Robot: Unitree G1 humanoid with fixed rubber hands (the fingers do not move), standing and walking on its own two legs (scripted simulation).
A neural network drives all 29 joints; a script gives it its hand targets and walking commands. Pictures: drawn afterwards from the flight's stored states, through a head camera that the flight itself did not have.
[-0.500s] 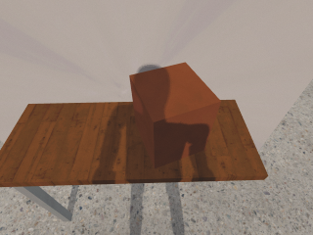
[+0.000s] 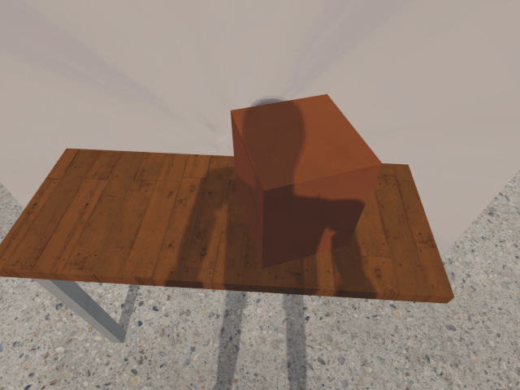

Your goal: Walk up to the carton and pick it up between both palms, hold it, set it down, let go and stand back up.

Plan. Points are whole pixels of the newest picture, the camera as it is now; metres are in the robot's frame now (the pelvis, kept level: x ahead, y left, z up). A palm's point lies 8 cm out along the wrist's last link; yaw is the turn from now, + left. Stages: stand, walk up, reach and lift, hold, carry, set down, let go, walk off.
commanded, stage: walk up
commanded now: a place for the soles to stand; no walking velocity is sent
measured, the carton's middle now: (293, 183) +0.50 -0.04 +0.00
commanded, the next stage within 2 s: reach and lift in 0.50 s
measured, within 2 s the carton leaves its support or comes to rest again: neither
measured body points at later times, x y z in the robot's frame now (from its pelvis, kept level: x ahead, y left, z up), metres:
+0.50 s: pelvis +0.00 -0.01 -0.01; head +0.02 +0.01 +0.44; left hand +0.03 +0.26 -0.15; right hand +0.05 -0.26 -0.14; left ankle +0.02 +0.15 -0.74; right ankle +0.00 -0.11 -0.74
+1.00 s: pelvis -0.01 -0.02 -0.01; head +0.03 -0.01 +0.44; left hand +0.12 +0.22 -0.12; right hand +0.16 -0.26 -0.11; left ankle +0.02 +0.15 -0.74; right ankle +0.00 -0.11 -0.74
